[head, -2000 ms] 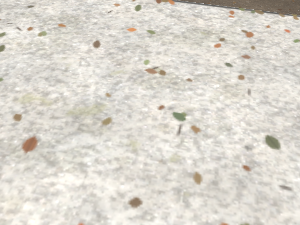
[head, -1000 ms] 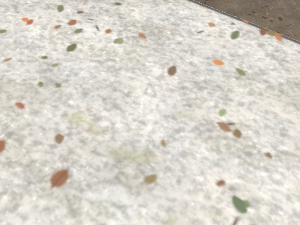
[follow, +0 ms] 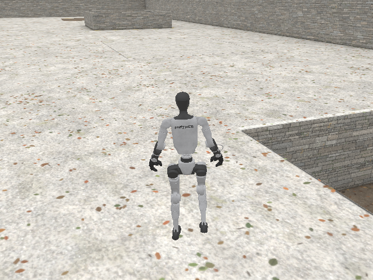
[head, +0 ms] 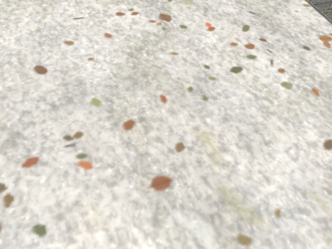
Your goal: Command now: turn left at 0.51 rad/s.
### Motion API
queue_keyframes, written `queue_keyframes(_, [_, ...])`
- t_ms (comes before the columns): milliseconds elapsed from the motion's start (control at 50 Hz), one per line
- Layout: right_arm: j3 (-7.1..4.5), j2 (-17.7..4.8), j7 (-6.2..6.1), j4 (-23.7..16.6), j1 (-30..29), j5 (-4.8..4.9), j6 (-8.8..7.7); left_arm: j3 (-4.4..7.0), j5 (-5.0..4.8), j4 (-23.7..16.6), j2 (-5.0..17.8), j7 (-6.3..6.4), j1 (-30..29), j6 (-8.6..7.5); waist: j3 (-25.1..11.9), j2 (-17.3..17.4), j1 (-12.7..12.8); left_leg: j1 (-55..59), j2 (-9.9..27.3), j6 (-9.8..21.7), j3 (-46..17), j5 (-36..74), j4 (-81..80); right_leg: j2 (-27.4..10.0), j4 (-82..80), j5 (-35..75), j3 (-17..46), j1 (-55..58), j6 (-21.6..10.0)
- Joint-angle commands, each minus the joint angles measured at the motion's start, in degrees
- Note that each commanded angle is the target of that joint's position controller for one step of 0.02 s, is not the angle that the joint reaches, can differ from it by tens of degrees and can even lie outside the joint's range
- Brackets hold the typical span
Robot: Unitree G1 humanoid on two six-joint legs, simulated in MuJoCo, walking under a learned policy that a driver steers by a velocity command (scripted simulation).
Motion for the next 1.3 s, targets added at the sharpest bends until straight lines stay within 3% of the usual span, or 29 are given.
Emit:
queue_keyframes(20, [-2.18,-8.47,-0.94,-4.08,-2.87,-0.17,-0.91,0.72,-0.28,-3.52,3.53,0.01,0.3,-0.72,-9.06,9.67,0.6,9.66,12.78,10.51,-12.76,21.86,-6.98,-0.02,-4.4,4.08,1.65,-2.02,0.62])
queue_keyframes(160, [-1.63,-8.62,-0.27,-2.27,-2.36,-0.68,-0.45,-0.18,-0.73,-4.73,2.86,-1.03,-1.57,-0.96,-6.78,11.28,-1.92,4.9,13.04,11.04,-16.69,11.81,-6.08,0.14,-20.65,1.42,0.91,8.33,-0.54])
queue_keyframes(200, [-1.05,-7.67,0.03,-1.78,-3.13,-0.43,-0.42,-0.29,-0.84,-4.83,2.5,-1.41,-0.69,-1.34,-6.34,10.98,-1.21,4.47,12.61,10.44,-17.98,12.08,-4.88,0.38,-26.87,2.52,0.63,11.8,-1.38])
queue_keyframes(240, [-0.07,-5.45,0.05,-1.09,-3.72,0.02,-0.56,-0.75,-0.12,-4.17,1.13,-1.92,2.03,-1.99,-6.57,9.19,1.37,2.0,9.92,7.09,-16.85,10.59,-3.12,0.31,-41.39,14.97,0.29,20.83,-2.93])
queue_keyframes(260, [0.43,-3.83,-0.02,-0.56,-1.54,-0.68,-0.98,-0.56,0.95,-4.54,3.2,-1.81,2.97,-2.28,-7.94,5.71,0.5,-0.51,7.28,3.64,-15.03,5.2,-0.71,-4.5,-42.38,23.69,4.72,26.45,-4.5])
queue_keyframes(280, [0.46,-3.36,0.11,-0.07,2.22,-1.63,-1.49,0.07,1.54,-5.3,7.38,-1.53,2.47,-2.25,-8.45,-4.14,-3.1,-3.08,1.45,0.31,-8.9,-4.96,5.07,-11.74,-41.43,33.84,11.11,27.88,-8.61])
queue_keyframes(300, [0.28,-3.72,-0.08,-0.32,1.43,-1.48,-1.59,-0.73,1.5,-4.42,4.73,-1.72,-0.14,-2.33,-7.75,-10.43,-4.17,0.5,0.92,-2.23,-4.72,-8.79,3.61,-14.4,-43.83,26.6,15.22,20.1,-14.29])
queue_keyframes(320, [-0.09,-5.36,-0.29,0.47,0.44,-1.58,-1.44,-1.65,1.12,-5.6,1.6,-1.98,-3.01,-2.59,-6.16,-8.01,-3.63,3.49,2.07,-3.14,-4.54,-5.36,2.29,-11.46,-44.59,19.54,12.97,18.03,-13.25])
queue_keyframes(360, [-0.24,-4.72,-0.35,0.61,-2.67,-1.5,-0.62,-1.63,0.75,-5.28,2.12,-1.99,-1.25,-2.97,-4.99,-5.98,-1.35,4.3,1.67,-2.61,-4.61,0.0,1.47,-6.55,-43.38,11.83,8.42,17.6,-8.63])
queue_keyframes(400, [-0.18,-3.94,-0.04,0.98,-1.95,-1.2,-0.38,-1.67,0.64,-5.22,2.6,-1.76,-0.22,-3.3,-3.49,-3.24,-1.05,3.59,2.17,-1.58,-5.58,1.92,0.3,-4.91,-42.3,9.23,6.12,17.43,-6.93])
queue_keyframes(500, [-0.45,-3.83,0.02,2.15,-1.44,-0.64,-1.12,-1.72,0.33,-6.05,2.41,-1.19,1.51,-2.78,-3.24,1.57,0.49,0.69,2.42,-1.12,-6.74,4.95,0.27,-3.17,-39.06,11.29,3.69,20.4,-6.94])
queue_keyframes(580, [-1.45,-5.36,-0.35,0.83,-1.41,0.45,-0.96,-0.52,0.27,-6.91,4.34,-0.2,3.3,-1.64,-4.08,0.86,1.34,-3.29,1.4,-1.25,-7.19,7.75,4.95,-5.92,-38.7,14.06,4.68,22.71,-9.45])
queue_keyframes(640, [-2.03,-5.24,-0.26,0.1,1.0,0.7,-0.36,0.25,0.01,-6.91,5.19,0.39,3.62,-0.86,-4.85,-3.87,0.45,-6.67,0.63,-2.35,-3.68,3.42,12.04,-12.81,-40.73,18.99,9.26,24.35,-14.01])
queue_keyframes(680, [-2.21,-4.72,0.29,-0.63,1.69,0.46,-0.05,0.35,-0.48,-7.38,4.96,1.05,1.69,-0.69,-5.03,-7.03,-0.2,-8.06,1.41,-2.6,-0.81,-10.08,18.71,-18.33,-41.14,24.03,12.96,23.31,-17.41])
queue_keyframes(720, [-2.28,-4.2,0.94,-1.51,1.5,0.68,0.19,0.55,-0.83,-7.9,5.51,1.35,-0.3,-0.63,-4.04,-5.35,-0.53,-8.63,3.22,-2.12,1.62,-16.18,21.3,-20.02,-40.54,27.5,11.93,21.58,-17.78])
queue_keyframes(780, [-2.68,-4.38,1.41,-0.63,4.81,0.79,0.21,0.87,-1.53,-7.58,5.47,1.19,-1.58,0.0,-3.43,-1.73,-2.04,2.67,1.34,0.58,2.33,0.11,5.07,-11.92,-31.89,18.54,0.55,14.31,-10.62])
queue_keyframes(800, [-4.19,-9.99,0.81,-1.18,7.05,0.38,-0.07,0.38,-0.38,-7.59,2.62,0.95,1.8,0.14,-4.23,11.96,-0.61,8.3,9.19,4.76,-13.98,6.43,-4.47,-4.87,-16.82,1.85,-7.53,6.05,-5.39])
queue_keyframes(820, [-5.0,-15.24,1.22,-1.68,10.9,-0.21,-1.21,-0.35,-0.36,-11.88,1.93,0.94,-4.87,-0.41,-4.27,22.39,-3.54,12.06,18.51,16.53,-38.73,-3.49,-12.44,5.13,-3.3,-17.2,-3.22,-8.39,-3.17])
queue_keyframes(840, [-3.89,-12.3,1.59,-1.59,12.03,-0.88,-2.94,0.14,-1.5,-11.56,3.37,0.44,-4.59,-1.38,-5.65,16.19,-4.17,14.14,20.62,18.68,-41.78,-16.21,-15.09,2.89,3.51,-16.11,4.62,-12.27,-4.07])
queue_keyframes(860, [-2.86,-9.4,1.36,-1.16,10.47,-0.36,-3.92,0.55,-2.05,-10.54,4.73,-0.4,-3.81,-2.09,-3.35,11.96,-2.91,13.79,19.32,15.97,-37.87,-25.58,-14.9,0.83,4.16,-10.23,5.7,-14.32,-5.36])
queue_keyframes(900, [-2.25,-8.44,0.42,-1.68,6.84,0.66,-3.99,1.05,-0.68,-8.53,4.9,-0.79,-3.47,-3.23,-1.73,6.81,-1.78,12.44,15.41,11.21,-30.66,-24.93,-14.98,-1.37,-1.37,-0.03,4.98,-13.58,-5.42])
queue_keyframes(960, [-1.74,-7.74,-0.7,-1.69,7.13,-0.05,-3.71,0.7,-0.22,-7.2,3.08,-1.81,-3.31,-4.78,-3.25,7.76,-1.68,11.09,11.07,10.07,-23.51,-14.23,-15.9,-0.42,-6.89,9.64,2.76,-8.17,-3.6])
queue_keyframes(1020, [-1.89,-7.9,-1.09,-0.67,8.9,0.4,-3.99,0.1,-0.37,-6.9,1.82,-1.96,-5.49,-5.66,-2.68,8.2,-2.84,10.62,9.44,10.09,-20.22,-8.38,-15.45,1.08,-18.25,12.88,2.05,-5.21,-2.05])
queue_keyframes(1140, [-2.56,-9.56,-0.67,0.77,9.47,1.46,-3.44,-0.15,-1.67,-7.65,2.41,-2.75,-9.14,-7.08,-1.6,10.52,-4.26,6.2,9.31,10.42,-23.27,-10.49,-13.16,3.18,-32.17,12.69,2.93,3.97,-1.22])
queue_keyframes(1200, [-1.99,-7.91,-0.19,1.35,8.73,1.22,-3.42,0.21,-1.88,-6.69,3.46,-3.06,-5.63,-7.98,-2.19,11.35,-2.61,5.27,9.84,9.34,-24.63,-9.79,-10.92,2.46,-35.9,14.25,2.13,11.63,-3.03])
queue_keyframes(1240, [-1.09,-5.1,-0.02,1.49,8.46,0.99,-3.42,0.65,-1.21,-5.19,3.74,-2.74,-0.04,-8.41,-3.8,10.74,0.54,2.99,7.18,7.02,-22.78,-6.98,-5.57,1.71,-39.87,14.3,1.26,21.39,-5.09])
queue_keyframes(1260, [-0.1,-2.14,0.05,0.93,7.65,0.42,-3.64,1.14,-0.57,-4.32,5.43,-2.32,6.57,-8.59,-7.67,7.33,3.59,-1.76,4.37,4.57,-18.79,-6.73,4.86,-4.22,-40.77,10.98,7.6,31.27,-7.86])
queue_keyframes(1280, [0.86,1.03,-0.21,-0.62,9.78,0.85,-4.27,2.2,0.74,-3.16,11.0,-2.26,12.21,-8.32,-10.89,-7.29,3.21,-16.16,-3.36,0.45,-9.18,-15.69,22.8,-14.99,-46.4,-0.46,27.02,43.35,-14.81])
queue_keyframes(1300, [-0.13,-3.87,-0.75,-1.0,10.22,2.23,-4.95,2.84,-0.14,-1.29,11.48,-3.13,15.69,-8.02,-8.34,-12.83,3.56,-27.57,-2.86,-1.13,-7.37,-21.14,34.84,-21.39,-51.74,-15.66,44.47,43.49,-20.28])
